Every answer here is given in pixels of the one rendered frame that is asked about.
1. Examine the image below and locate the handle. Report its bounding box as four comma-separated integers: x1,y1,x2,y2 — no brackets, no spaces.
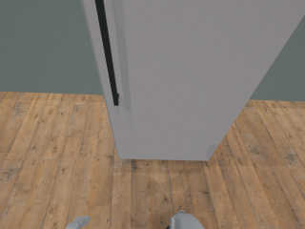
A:
94,0,119,106

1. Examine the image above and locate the robot right shin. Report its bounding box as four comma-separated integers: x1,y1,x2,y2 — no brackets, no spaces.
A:
176,210,186,214

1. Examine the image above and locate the left robot hand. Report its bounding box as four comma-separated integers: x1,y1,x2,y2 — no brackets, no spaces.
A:
65,216,91,229

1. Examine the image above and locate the robot right thigh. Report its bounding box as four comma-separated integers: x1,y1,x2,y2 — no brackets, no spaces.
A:
170,213,205,229

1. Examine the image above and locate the fridge door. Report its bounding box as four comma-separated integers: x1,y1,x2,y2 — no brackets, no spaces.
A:
83,0,305,161

